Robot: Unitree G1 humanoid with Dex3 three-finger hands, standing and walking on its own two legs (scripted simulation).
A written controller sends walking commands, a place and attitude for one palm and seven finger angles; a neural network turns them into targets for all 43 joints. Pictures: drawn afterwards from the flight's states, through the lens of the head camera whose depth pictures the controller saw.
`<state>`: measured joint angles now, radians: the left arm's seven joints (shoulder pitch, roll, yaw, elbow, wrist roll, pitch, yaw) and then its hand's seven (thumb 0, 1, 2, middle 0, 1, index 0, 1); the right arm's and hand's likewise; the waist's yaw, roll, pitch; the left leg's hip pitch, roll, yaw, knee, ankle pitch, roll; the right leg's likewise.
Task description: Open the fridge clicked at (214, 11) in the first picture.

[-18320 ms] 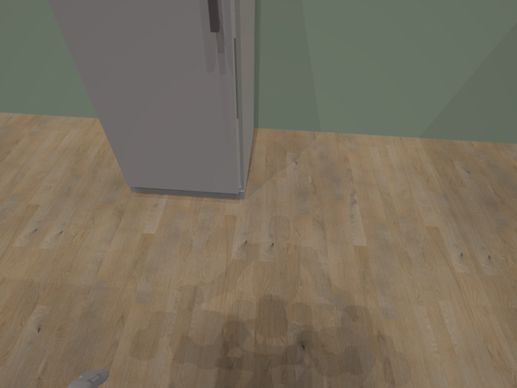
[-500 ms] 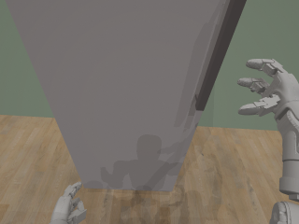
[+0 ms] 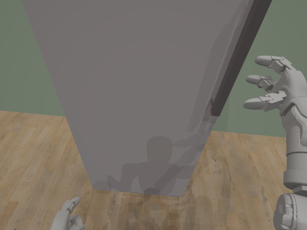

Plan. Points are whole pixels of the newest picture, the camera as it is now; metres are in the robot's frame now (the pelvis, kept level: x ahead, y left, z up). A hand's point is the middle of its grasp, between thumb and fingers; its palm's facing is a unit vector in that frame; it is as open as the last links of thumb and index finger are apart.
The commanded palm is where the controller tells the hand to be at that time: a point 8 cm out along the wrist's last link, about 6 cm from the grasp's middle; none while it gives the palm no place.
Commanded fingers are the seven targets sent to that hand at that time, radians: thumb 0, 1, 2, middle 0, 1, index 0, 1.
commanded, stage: move the hooked fingers beside the handle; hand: right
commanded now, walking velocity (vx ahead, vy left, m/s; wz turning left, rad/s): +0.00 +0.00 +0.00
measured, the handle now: (233, 58) +0.46 -0.15 +0.27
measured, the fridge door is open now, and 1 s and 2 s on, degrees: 0 0 0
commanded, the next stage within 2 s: feel for the door with the fingertips in 0.64 s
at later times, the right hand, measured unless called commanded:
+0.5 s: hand (262, 89) +0.39 -0.21 +0.24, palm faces +0.04 +1.00 -0.03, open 14.0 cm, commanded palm +0.36 -0.25 +0.24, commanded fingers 0.00 0.50 -0.30 0.30 1.20 0.30 1.20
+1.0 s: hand (253, 87) +0.39 -0.19 +0.24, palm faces +0.02 +1.00 -0.01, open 14.0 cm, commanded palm +0.36 -0.23 +0.24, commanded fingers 0.00 0.50 -0.30 0.30 1.20 0.30 1.20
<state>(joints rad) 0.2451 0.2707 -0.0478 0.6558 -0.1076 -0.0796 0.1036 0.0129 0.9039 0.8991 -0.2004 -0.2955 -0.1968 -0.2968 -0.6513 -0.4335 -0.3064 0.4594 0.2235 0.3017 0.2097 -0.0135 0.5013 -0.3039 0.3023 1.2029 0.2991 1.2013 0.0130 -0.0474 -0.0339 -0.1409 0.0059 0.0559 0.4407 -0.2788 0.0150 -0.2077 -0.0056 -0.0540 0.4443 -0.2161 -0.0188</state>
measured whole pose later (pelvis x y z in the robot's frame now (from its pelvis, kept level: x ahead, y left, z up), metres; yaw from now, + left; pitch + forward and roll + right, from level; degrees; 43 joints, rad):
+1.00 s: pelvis +0.00 -0.01 +0.00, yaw +0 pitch -2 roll +0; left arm 0.22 0.26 -0.05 0.65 -0.10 -0.06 0.09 0.01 0.90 0.90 -0.20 -0.30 -0.20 -0.30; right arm -0.61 -0.35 -0.25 0.31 0.24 0.36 0.16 -0.01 0.50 -0.30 0.30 1.20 0.30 1.20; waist 0.00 -0.04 -0.04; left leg -0.13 0.01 0.05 0.43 -0.27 0.00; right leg -0.20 0.00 -0.06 0.44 -0.22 -0.03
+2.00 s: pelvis +0.00 +0.00 +0.00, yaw +1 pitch -1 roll +0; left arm 0.26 0.25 -0.04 0.67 -0.10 -0.03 0.09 0.01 0.90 0.90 -0.20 -0.30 -0.20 -0.30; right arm -0.71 -0.35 -0.26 0.47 0.20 0.30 0.11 -0.01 0.50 -0.30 0.31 1.21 0.30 1.20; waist 0.02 -0.05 -0.04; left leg -0.13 0.00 0.05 0.42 -0.27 0.02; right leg -0.20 -0.01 -0.06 0.43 -0.21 -0.02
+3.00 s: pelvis +0.00 +0.00 +0.00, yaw +1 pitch -2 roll +0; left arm 0.22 0.25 -0.04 0.66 -0.09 0.01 0.07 0.01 0.91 0.90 -0.20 -0.30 -0.20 -0.30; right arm -0.63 -0.25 -0.20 0.27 0.20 0.41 0.02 -0.01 0.50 -0.30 0.30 1.20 0.30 1.20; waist 0.01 -0.04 -0.04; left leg -0.10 0.00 0.04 0.40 -0.26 0.02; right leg -0.16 -0.01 -0.07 0.41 -0.21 -0.02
